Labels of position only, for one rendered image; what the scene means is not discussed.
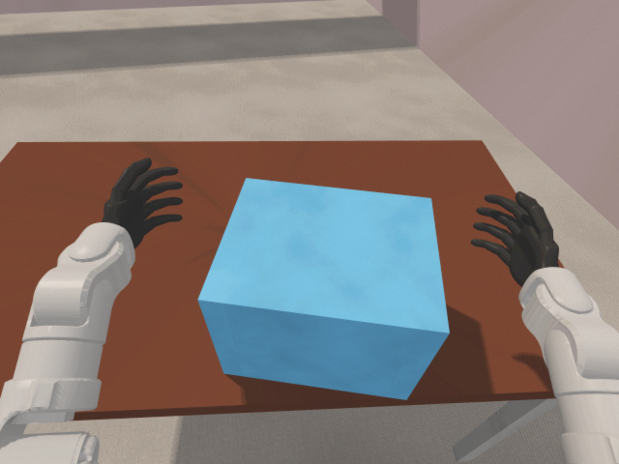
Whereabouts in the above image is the carton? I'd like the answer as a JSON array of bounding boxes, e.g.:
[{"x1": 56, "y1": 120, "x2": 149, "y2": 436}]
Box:
[{"x1": 198, "y1": 178, "x2": 450, "y2": 400}]

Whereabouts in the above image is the right robot hand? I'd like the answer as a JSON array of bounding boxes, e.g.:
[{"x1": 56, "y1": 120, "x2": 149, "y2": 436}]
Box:
[{"x1": 471, "y1": 191, "x2": 559, "y2": 287}]

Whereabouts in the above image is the left robot forearm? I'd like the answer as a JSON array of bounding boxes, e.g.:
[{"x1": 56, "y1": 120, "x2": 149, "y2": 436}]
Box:
[{"x1": 0, "y1": 222, "x2": 135, "y2": 442}]

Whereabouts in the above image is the right robot forearm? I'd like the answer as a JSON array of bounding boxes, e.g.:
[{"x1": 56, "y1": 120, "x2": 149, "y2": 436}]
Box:
[{"x1": 518, "y1": 267, "x2": 619, "y2": 464}]

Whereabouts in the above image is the left robot hand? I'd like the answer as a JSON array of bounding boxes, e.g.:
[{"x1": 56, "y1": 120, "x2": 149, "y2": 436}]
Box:
[{"x1": 102, "y1": 158, "x2": 183, "y2": 248}]

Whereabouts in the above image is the robot left upper arm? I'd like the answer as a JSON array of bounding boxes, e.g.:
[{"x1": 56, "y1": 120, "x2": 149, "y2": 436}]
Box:
[{"x1": 0, "y1": 431, "x2": 100, "y2": 464}]

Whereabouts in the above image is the table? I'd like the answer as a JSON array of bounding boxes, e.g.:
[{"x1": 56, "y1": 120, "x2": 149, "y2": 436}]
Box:
[{"x1": 0, "y1": 140, "x2": 565, "y2": 462}]

